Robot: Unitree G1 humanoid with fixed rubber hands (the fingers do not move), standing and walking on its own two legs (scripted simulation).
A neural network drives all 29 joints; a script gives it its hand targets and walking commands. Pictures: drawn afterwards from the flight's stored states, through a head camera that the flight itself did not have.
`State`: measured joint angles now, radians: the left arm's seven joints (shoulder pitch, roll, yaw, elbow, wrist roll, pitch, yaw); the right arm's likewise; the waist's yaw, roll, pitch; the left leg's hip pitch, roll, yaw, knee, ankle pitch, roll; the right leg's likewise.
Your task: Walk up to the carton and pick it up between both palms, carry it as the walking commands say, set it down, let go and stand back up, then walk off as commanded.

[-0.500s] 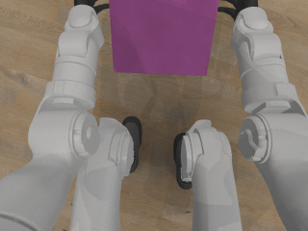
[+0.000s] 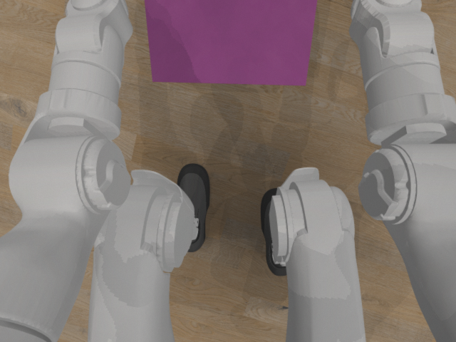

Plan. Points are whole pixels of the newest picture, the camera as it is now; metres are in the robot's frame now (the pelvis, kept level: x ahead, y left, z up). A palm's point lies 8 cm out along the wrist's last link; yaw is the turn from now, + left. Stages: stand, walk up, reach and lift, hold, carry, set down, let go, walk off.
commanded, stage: set down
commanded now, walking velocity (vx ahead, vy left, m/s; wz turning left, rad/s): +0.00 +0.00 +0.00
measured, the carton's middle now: out of the picture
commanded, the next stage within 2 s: none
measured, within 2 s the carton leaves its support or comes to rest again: rests again in 0.86 s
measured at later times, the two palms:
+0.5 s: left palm out of the picture +0.57 +0.16 -0.17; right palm out of the picture +0.56 -0.16 -0.17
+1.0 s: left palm out of the picture +0.56 +0.16 -0.18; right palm out of the picture +0.55 -0.16 -0.19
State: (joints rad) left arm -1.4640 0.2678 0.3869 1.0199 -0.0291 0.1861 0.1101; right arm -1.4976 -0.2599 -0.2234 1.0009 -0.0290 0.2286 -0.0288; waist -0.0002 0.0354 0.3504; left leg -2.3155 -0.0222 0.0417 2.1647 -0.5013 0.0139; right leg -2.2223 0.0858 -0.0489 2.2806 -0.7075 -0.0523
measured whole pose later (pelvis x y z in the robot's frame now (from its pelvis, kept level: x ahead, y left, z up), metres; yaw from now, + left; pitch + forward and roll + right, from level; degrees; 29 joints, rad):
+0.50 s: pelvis +0.01 +0.00 +0.00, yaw +0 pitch +38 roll +2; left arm -1.48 0.27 0.44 1.03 0.00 0.16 0.06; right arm -1.50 -0.25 -0.30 0.96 -0.09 0.20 0.01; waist 0.00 0.05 0.38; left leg -2.31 -0.02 0.05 2.18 -0.53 0.02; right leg -2.21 0.08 -0.04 2.30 -0.75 -0.05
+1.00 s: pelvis +0.01 +0.00 -0.01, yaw +0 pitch +36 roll +2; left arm -1.49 0.29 0.40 1.11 -0.01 0.14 0.04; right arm -1.46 -0.25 -0.28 0.97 -0.08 0.18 0.01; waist 0.00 0.05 0.41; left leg -2.29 -0.02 0.05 2.21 -0.54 0.01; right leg -2.19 0.08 -0.05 2.32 -0.76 -0.06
